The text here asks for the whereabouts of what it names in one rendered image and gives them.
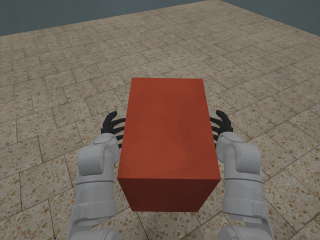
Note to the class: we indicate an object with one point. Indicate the right robot hand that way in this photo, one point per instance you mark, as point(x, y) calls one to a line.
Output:
point(225, 125)

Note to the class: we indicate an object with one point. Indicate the robot left forearm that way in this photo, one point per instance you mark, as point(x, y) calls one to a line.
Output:
point(94, 201)

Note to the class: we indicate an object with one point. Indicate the robot right upper arm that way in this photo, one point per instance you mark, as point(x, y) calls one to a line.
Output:
point(234, 232)

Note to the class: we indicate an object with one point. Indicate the robot left upper arm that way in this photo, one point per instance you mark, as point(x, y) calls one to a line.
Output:
point(97, 234)

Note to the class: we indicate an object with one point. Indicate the robot right forearm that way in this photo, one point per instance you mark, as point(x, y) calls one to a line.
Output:
point(243, 199)

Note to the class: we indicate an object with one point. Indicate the carton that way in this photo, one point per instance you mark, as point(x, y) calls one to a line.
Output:
point(168, 160)

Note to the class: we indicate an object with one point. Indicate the left robot hand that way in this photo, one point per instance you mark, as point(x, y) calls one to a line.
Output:
point(108, 124)

